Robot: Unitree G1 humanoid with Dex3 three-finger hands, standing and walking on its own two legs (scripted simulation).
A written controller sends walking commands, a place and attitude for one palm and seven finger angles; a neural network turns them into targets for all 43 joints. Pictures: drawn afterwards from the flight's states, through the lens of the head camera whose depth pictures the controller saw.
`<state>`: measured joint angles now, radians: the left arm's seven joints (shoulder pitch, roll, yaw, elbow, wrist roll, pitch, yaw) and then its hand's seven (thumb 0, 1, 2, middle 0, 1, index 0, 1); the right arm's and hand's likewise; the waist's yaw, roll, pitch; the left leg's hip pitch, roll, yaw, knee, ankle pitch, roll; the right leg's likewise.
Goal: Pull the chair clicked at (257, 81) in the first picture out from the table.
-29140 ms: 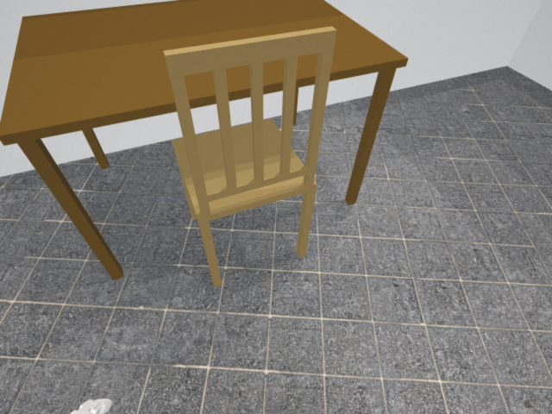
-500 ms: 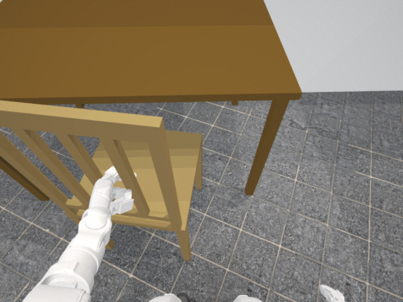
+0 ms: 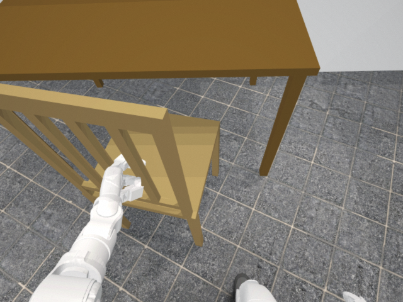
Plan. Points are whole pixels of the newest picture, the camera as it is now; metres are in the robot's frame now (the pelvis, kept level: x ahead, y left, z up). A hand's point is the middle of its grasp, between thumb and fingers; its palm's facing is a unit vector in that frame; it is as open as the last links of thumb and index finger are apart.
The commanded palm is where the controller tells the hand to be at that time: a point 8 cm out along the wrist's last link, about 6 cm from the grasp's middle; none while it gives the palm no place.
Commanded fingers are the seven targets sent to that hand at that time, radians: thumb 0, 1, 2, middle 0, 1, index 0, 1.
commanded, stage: step backward, pulling the chair out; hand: left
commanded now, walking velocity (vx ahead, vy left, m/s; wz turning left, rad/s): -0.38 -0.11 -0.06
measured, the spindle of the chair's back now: (107, 164) +0.43 +0.23 -0.05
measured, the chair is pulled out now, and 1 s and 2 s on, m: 0.15 0.26 0.49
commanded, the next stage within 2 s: stop walking, hand still on the chair in 1.88 s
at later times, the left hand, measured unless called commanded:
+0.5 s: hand (131, 220) +0.29 +0.15 -0.05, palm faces -0.04 -0.95 -0.32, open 5.9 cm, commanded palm +0.27 +0.21 -0.05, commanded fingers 0.00 0.90 0.90 -0.50 -1.45 -0.50 -1.45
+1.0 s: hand (132, 238) +0.25 +0.14 -0.05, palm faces -0.01 -0.93 -0.36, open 5.6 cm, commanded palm +0.21 +0.20 -0.05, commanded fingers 0.00 0.90 0.90 -0.50 -1.45 -0.50 -1.45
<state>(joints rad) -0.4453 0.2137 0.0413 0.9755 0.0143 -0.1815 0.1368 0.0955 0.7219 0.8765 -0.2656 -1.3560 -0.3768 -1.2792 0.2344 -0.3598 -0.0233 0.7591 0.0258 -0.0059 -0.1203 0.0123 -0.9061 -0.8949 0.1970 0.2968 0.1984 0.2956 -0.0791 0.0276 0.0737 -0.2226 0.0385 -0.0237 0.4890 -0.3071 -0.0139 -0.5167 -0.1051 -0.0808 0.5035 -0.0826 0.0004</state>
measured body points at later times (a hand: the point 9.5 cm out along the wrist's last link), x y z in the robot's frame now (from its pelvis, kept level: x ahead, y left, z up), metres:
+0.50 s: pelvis -0.06 +0.02 -0.02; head -0.01 -0.01 +0.43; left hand +0.29 +0.20 -0.03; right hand +0.02 -0.24 -0.16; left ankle -0.09 +0.14 -0.73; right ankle +0.10 -0.13 -0.73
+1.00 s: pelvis -0.12 +0.00 +0.01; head -0.02 -0.04 +0.45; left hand +0.25 +0.19 -0.03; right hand -0.02 -0.29 -0.12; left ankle -0.11 +0.17 -0.70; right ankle -0.09 -0.11 -0.73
